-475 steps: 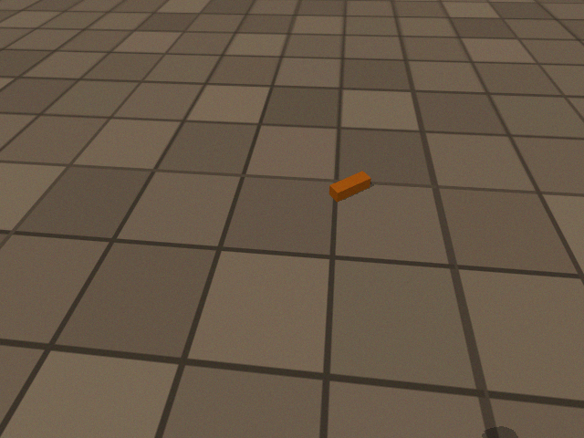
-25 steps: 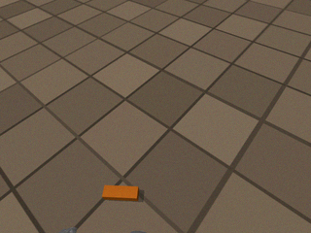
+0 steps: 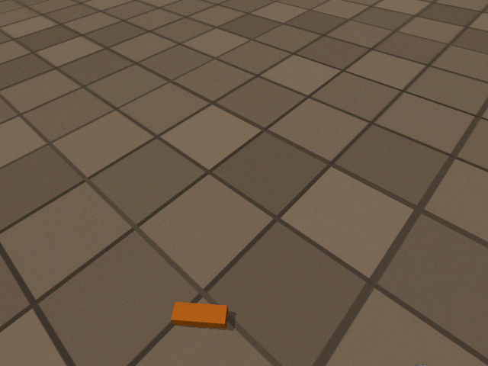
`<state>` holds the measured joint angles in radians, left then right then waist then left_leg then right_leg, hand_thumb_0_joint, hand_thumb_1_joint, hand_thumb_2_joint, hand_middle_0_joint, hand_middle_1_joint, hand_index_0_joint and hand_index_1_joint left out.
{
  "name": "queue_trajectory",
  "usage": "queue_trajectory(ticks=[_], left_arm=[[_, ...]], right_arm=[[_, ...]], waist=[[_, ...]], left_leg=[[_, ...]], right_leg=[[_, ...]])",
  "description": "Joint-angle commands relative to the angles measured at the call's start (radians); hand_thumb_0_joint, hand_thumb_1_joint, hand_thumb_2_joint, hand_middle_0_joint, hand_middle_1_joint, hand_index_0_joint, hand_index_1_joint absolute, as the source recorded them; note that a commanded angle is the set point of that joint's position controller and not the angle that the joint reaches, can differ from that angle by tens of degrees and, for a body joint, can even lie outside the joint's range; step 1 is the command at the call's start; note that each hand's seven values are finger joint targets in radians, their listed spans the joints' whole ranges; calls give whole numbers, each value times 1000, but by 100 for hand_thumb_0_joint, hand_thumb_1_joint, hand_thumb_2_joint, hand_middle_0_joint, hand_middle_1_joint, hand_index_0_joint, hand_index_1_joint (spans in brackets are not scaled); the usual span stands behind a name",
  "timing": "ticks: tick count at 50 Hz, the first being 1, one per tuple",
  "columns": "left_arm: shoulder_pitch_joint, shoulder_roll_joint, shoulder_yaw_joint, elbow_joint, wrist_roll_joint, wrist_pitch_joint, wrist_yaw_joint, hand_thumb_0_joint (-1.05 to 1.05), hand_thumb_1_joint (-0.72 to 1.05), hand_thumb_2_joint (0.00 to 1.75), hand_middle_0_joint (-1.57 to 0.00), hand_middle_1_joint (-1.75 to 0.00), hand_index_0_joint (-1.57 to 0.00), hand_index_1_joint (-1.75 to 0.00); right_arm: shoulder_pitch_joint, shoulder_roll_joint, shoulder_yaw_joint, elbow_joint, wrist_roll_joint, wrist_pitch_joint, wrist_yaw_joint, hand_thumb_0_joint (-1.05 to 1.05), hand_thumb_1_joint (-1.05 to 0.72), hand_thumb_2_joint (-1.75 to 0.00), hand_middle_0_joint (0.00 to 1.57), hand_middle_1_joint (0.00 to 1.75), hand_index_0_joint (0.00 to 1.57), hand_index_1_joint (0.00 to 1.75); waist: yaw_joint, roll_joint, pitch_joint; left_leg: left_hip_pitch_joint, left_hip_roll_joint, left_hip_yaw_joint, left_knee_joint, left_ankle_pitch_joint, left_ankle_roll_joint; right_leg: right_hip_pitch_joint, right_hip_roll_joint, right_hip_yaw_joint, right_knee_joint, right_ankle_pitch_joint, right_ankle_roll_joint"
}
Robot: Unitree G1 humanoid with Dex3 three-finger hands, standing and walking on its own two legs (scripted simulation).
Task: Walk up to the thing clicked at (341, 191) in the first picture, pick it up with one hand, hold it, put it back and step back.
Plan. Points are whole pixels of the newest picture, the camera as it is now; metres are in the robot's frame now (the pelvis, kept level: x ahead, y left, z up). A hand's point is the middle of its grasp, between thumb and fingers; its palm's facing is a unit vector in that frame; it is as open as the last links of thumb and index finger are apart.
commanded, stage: walk up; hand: left
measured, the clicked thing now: (200, 315) +0.45 +0.25 -0.74
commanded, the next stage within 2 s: stand in 0.82 s
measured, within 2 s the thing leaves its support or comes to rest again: neither
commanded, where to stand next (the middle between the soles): +0.06 +0.02 m, yaw -1 degrees
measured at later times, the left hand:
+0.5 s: hand out of the picture +0.07 +0.26 -0.15, palm faces -0.03 -0.94 -0.35, open 7.4 cm
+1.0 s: hand out of the picture +0.09 +0.24 -0.14, palm faces -0.05 -0.94 -0.35, open 7.4 cm
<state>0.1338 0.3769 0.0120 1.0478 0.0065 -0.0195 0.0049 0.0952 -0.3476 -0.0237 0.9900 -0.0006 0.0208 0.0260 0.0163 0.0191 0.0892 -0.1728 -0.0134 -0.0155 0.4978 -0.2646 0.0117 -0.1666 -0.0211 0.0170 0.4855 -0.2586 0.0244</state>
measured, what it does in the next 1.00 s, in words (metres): stands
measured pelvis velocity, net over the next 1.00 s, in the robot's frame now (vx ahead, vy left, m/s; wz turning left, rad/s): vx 0.00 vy -0.01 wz -0.02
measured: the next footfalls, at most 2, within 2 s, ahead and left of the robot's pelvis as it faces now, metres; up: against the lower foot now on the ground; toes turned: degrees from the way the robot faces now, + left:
none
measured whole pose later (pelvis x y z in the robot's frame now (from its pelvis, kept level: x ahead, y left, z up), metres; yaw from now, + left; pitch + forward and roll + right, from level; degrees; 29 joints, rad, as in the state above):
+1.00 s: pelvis +0.00 -0.01 +0.01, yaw -1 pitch -2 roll +0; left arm 0.10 0.35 0.00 1.12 0.01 -0.02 0.00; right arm 0.11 -0.34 -0.02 1.13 -0.01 0.00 0.02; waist -0.01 -0.01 0.05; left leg -0.10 0.00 0.00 0.31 -0.17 0.00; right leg -0.11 -0.01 0.03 0.33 -0.18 0.02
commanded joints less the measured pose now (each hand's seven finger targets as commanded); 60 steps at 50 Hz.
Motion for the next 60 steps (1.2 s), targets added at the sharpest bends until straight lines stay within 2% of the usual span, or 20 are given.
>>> queue_trajectory(ticks=[1,4,10,16,18,22,39,41,45,47,54,56,60], left_arm=[[-77,213,39,-45,-4,-33,7,0,90,90,-20,-30,-20,-30],[-73,205,37,-23,-6,-33,9,0,90,90,-20,-30,-20,-30],[-73,199,36,5,0,-27,9,0,90,90,-20,-30,-20,-30],[-77,197,35,21,1,-26,9,0,90,90,-20,-30,-20,-30],[-77,194,34,26,3,-24,9,0,90,90,-20,-30,-20,-30],[-78,195,36,27,6,-25,9,0,90,90,-20,-30,-20,-30],[-96,194,37,20,4,-23,13,0,90,90,-20,-30,-20,-30],[-75,184,25,31,2,-19,11,0,90,90,-20,-30,-20,-30],[-75,186,24,26,4,-18,7,0,90,90,-20,-30,-20,-30],[-69,185,22,23,2,-18,6,0,90,90,-20,-30,-20,-30],[-69,191,21,18,3,-18,5,0,90,90,-20,-30,-20,-30],[-67,195,22,17,3,-19,7,0,90,90,-20,-30,-20,-30],[-66,193,21,15,4,-21,6,0,90,90,-20,-30,-20,-30]], right_arm=[[-52,-212,-44,-35,-1,-33,-13,0,-90,-90,20,30,20,30],[-62,-210,-42,-9,0,-32,-12,0,-90,-90,20,30,20,30],[-82,-212,-42,19,-6,-32,-13,0,-90,-90,20,30,20,30],[-72,-209,-44,38,-6,-33,-15,0,-90,-90,20,30,20,30],[-74,-213,-45,41,-6,-32,-15,0,-90,-90,20,30,20,30],[-60,-209,-44,48,-6,-34,-16,0,-90,-90,20,30,20,30],[-27,-212,-47,64,-5,-29,-19,0,-90,-90,20,30,20,30],[-30,-202,-37,72,-10,-39,-23,0,-90,-90,20,30,20,30],[-35,-213,-35,78,-11,-47,-26,0,-90,-90,20,30,20,30],[-29,-216,-35,83,-10,-49,-26,0,-90,-90,20,30,20,30],[-39,-213,-30,86,-8,-54,-29,0,-90,-90,20,30,20,30],[-36,-211,-30,89,-8,-52,-29,0,-90,-90,20,30,20,30],[-32,-215,-29,88,-7,-51,-30,0,-90,-90,20,30,20,30]], waist=[[-16,-42,-94],[-9,-18,-106],[-5,14,-91],[-9,15,-81],[-7,23,-66],[-11,5,-97],[-21,-17,-109],[-22,-44,-114],[-21,-30,-86],[-23,-2,-98],[-23,-9,-116],[-22,-14,-103],[-29,-13,-133]], left_leg=[[54,110,-106,-159,137,32],[84,119,-105,-180,163,29],[51,128,-110,-230,93,26],[64,128,-105,-241,99,20],[45,129,-109,-255,53,21],[51,129,-104,-246,76,23],[79,125,-89,-218,180,19],[73,143,-97,-246,183,16],[70,138,-90,-248,173,9],[78,138,-85,-246,180,8],[98,142,-80,-240,232,3],[83,141,-83,-246,221,3],[108,141,-73,-229,243,5]], right_leg=[[18,-100,115,-148,164,-58],[28,-99,105,-169,173,-51],[40,-88,91,-197,136,-43],[26,-88,97,-207,136,-43],[22,-83,94,-211,117,-43],[43,-88,97,-208,134,-44],[42,-96,103,-198,216,-47],[54,-97,92,-198,184,-43],[38,-100,99,-213,154,-42],[45,-101,103,-214,173,-41],[59,-103,102,-205,231,-46],[63,-100,97,-208,214,-44],[79,-107,100,-208,270,-44]])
